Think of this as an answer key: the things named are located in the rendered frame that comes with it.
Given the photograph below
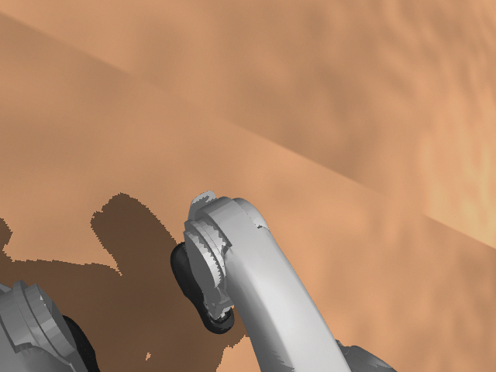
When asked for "right robot foot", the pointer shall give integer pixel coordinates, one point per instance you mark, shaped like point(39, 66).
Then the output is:
point(182, 271)

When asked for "left robot foot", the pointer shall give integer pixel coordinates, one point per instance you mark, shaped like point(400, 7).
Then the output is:
point(84, 348)

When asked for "right robot hand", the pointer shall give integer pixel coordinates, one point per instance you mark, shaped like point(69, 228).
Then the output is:
point(360, 360)

